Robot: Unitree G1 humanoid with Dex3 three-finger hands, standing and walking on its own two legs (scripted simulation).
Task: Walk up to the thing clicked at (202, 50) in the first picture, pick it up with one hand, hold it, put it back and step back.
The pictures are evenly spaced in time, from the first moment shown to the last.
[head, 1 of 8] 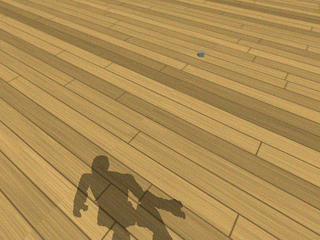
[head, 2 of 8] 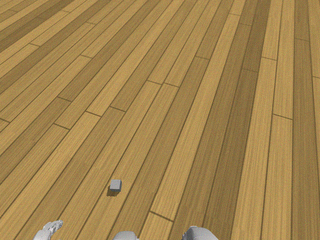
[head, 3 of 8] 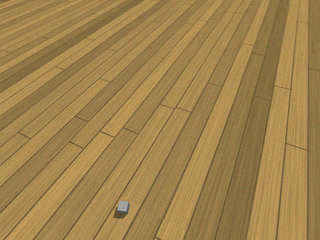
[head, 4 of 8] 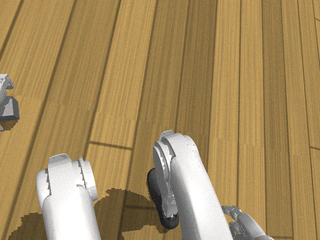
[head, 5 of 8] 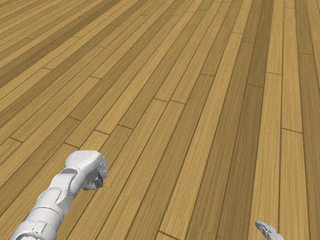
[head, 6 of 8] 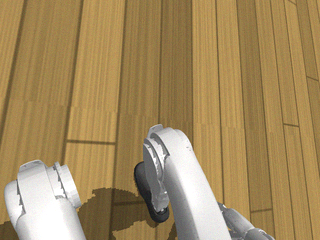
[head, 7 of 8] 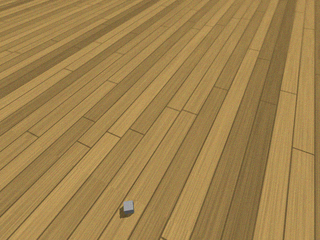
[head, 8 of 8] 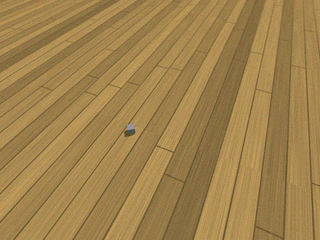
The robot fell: no
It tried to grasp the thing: yes
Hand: left
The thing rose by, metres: 0.68
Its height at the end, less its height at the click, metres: +0.00
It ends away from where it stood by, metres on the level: 0.01
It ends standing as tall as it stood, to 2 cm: yes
